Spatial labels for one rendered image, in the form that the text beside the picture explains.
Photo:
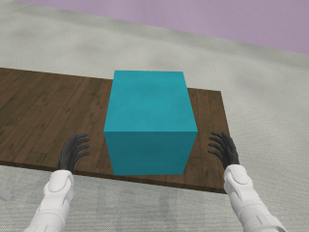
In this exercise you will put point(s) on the robot left hand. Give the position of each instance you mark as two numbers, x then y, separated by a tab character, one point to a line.
69	156

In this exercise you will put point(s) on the robot right hand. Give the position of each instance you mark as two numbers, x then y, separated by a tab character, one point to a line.
228	151

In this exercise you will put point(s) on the robot left forearm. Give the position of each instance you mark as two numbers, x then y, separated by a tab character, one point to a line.
54	209

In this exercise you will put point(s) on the carton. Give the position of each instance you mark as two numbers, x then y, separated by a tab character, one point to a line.
150	127

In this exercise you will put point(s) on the table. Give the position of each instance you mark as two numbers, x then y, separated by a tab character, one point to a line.
39	111

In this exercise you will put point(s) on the robot right forearm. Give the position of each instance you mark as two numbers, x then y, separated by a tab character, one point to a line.
246	203

